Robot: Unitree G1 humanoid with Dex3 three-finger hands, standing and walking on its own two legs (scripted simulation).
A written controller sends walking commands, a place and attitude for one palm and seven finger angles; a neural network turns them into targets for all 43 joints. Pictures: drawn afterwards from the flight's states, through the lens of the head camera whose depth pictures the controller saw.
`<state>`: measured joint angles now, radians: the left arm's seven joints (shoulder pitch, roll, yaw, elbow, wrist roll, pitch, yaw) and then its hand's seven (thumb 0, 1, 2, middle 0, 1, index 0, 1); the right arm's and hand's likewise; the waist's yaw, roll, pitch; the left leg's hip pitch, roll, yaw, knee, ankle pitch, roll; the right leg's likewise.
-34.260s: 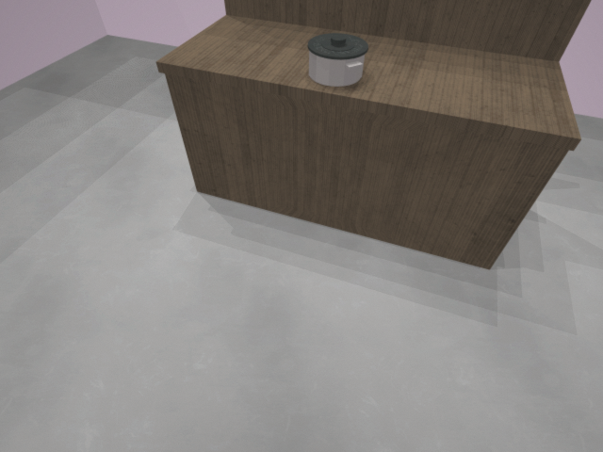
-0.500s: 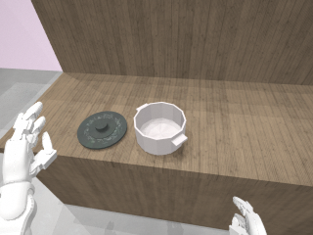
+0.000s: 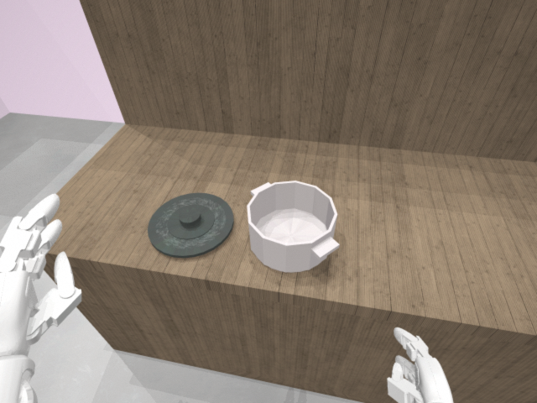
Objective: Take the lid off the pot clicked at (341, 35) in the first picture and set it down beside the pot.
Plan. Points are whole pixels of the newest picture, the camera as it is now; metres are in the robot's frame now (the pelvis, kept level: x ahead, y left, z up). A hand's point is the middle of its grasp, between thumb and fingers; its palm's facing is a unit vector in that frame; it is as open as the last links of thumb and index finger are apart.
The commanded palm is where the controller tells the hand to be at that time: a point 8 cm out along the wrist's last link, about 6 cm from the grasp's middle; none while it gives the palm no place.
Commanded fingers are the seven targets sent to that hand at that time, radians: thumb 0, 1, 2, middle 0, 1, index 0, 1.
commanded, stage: step back with the hand held close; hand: left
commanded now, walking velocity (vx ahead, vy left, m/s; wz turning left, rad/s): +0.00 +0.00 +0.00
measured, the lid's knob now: (189, 216) +0.52 +0.26 -0.07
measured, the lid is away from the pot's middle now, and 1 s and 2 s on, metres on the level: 0.24 0.24 0.24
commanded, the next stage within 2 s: stop stepping back and stand still in 1.36 s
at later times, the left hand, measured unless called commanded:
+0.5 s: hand (63, 301) +0.17 +0.26 +0.15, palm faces +0.23 -0.80 -0.55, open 7.4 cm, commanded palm +0.11 +0.30 +0.17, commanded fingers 0.00 0.90 0.90 -0.20 -0.30 -0.20 -0.30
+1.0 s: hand (22, 337) +0.13 +0.27 +0.16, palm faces +0.34 -0.82 -0.46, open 7.5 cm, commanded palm +0.06 +0.30 +0.17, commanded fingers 0.00 0.90 0.90 -0.20 -0.30 -0.20 -0.30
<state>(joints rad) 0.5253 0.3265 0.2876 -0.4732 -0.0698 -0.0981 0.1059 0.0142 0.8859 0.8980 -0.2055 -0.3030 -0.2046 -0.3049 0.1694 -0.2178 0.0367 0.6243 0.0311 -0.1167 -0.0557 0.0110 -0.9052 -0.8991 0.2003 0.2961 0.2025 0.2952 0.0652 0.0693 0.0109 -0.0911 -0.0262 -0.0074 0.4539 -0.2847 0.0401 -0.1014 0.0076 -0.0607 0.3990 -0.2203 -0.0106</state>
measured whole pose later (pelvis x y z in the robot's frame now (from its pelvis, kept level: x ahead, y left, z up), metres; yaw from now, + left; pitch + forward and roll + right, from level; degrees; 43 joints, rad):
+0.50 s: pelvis -0.03 +0.02 -0.01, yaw -1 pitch +0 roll +0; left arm 0.68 0.47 0.44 -0.65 -0.04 -0.24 0.09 0.01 0.88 0.90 -0.21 -0.30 -0.21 -0.31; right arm 0.19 -0.21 -0.02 0.53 0.02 -0.06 -0.04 0.01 -0.91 -0.90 0.20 0.30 0.20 0.30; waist -0.01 -0.05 0.08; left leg -0.27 -0.07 0.03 0.53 -0.27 0.08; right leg -0.31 -0.04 -0.03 0.53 -0.23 0.02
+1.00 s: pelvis -0.08 +0.03 -0.01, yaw -1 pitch +1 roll -3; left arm 0.61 0.43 0.44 -0.65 -0.04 -0.25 0.14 0.01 0.88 0.90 -0.21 -0.30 -0.21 -0.31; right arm 0.20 -0.17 -0.01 0.55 0.01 -0.10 -0.05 0.01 -0.90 -0.90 0.20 0.30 0.20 0.30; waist 0.00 -0.04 0.05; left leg -0.40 -0.02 0.03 0.62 -0.24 0.08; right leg -0.32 -0.03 -0.03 0.66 -0.37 0.01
